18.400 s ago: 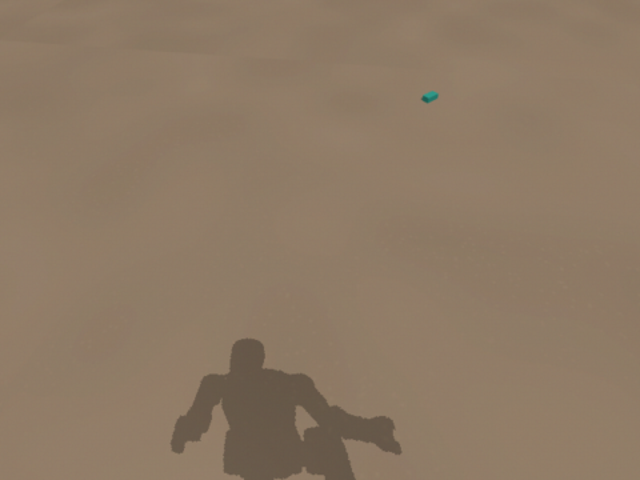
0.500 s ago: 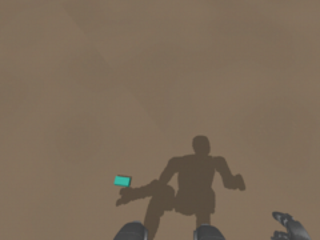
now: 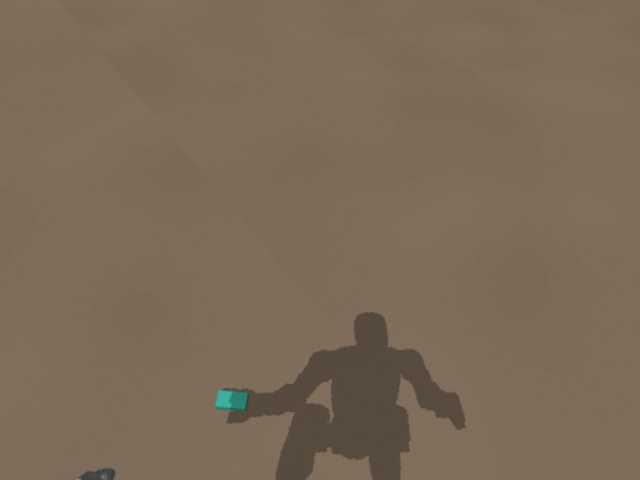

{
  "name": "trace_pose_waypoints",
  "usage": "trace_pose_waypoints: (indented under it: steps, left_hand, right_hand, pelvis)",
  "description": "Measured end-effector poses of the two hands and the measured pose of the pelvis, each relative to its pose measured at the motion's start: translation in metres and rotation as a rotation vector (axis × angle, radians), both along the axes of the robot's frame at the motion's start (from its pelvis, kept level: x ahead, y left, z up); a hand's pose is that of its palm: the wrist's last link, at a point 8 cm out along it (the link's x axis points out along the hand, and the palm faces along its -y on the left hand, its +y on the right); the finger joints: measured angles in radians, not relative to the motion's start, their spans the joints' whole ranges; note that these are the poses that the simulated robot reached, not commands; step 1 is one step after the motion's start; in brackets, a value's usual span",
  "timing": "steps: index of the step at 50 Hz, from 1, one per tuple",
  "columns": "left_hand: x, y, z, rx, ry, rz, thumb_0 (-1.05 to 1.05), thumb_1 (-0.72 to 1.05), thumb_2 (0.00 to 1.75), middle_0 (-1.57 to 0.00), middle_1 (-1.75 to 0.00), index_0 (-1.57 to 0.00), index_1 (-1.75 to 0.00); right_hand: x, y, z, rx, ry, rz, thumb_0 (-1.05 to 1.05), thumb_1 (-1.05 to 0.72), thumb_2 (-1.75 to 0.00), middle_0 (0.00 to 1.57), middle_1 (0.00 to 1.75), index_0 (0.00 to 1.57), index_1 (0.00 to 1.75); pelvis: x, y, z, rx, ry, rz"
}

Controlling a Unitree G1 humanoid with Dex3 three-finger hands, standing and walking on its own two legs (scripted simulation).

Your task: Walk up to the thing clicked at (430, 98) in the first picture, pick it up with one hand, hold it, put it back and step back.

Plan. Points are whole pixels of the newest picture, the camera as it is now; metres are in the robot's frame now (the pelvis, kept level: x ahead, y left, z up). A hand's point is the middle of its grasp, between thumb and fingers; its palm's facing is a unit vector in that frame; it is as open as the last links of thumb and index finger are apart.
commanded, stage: walk up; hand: left
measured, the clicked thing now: (232, 401) +0.42 +0.26 -0.75
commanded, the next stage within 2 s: stand in 0.88 s
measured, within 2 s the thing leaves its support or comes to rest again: neither
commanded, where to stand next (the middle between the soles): +0.06 +0.02 m, yaw -1 degrees
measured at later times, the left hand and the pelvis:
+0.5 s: hand out of the picture +0.09 +0.25 -0.13, palm faces -0.03 -0.93 -0.37, open 7.4 cm; pelvis +0.00 -0.01 +0.02, yaw -1 degrees
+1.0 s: hand out of the picture +0.11 +0.24 -0.13, palm faces -0.03 -0.94 -0.35, open 7.4 cm; pelvis +0.02 -0.01 +0.02, yaw -1 degrees
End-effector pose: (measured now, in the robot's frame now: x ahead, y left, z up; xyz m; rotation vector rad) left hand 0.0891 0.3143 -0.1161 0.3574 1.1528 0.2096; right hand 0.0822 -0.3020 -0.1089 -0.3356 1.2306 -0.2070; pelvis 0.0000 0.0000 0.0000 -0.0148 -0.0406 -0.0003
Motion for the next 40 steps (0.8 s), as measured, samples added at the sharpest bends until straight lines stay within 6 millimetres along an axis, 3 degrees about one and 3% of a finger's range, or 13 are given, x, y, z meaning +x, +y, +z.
trace_pose_waypoints:
  steps: [16,28,40]
  left_hand:
    - [-0.007,-0.016,0.019,-0.006,0.041,0.005,0.0,0.9,0.9,-0.21,-0.3,-0.2,-0.3]
    - [-0.008,-0.023,0.019,-0.013,0.064,0.011,0.0,0.9,0.9,-0.21,-0.3,-0.2,-0.3]
    - [0.007,-0.023,0.019,-0.021,0.052,0.004,0.0,0.9,0.9,-0.21,-0.3,-0.2,-0.3]
  right_hand:
    - [0.01,-0.006,0.007,0.04,-0.04,-0.015,0.01,-0.9,-0.89,0.2,0.3,0.2,0.3]
    - [-0.002,-0.01,0.006,0.042,0.001,-0.036,0.01,-0.9,-0.89,0.2,0.3,0.2,0.3]
    - [-0.009,-0.008,0.005,0.037,0.03,-0.054,0.01,-0.9,-0.89,0.2,0.3,0.2,0.3]
  pelvis:
    - [-0.002,-0.007,0.015,0.015,-0.004,-0.008]
    - [0.002,-0.01,0.018,0.016,0.002,-0.013]
    - [0.009,-0.008,0.019,0.018,0.007,-0.012]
